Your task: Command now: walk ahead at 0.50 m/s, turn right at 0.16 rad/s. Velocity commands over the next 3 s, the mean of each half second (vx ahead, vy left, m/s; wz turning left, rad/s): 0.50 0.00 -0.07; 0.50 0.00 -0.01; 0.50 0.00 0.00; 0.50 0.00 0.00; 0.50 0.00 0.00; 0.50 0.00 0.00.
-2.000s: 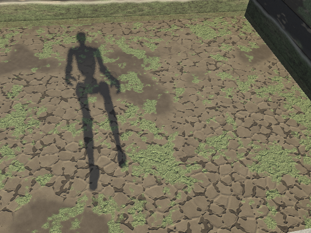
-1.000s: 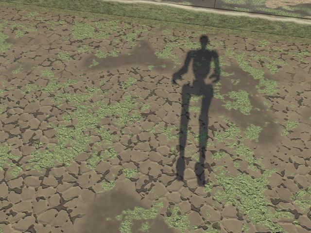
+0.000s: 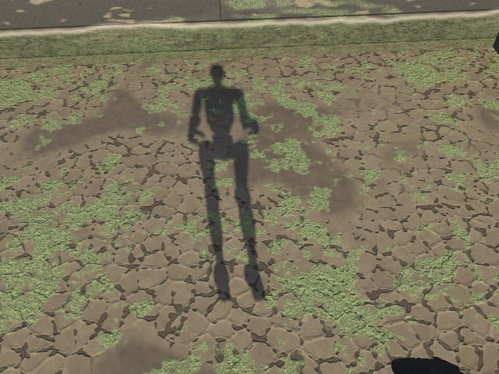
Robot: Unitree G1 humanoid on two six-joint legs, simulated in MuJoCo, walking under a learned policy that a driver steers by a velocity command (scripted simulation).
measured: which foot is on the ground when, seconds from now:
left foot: down 0.00-1.00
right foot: down 0.00-1.00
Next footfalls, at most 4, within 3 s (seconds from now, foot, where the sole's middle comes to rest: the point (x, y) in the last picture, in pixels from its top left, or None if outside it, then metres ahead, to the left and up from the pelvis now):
none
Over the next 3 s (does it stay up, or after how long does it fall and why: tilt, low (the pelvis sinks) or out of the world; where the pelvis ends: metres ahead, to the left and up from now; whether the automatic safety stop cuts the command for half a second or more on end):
stays up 0.04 0.01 0.00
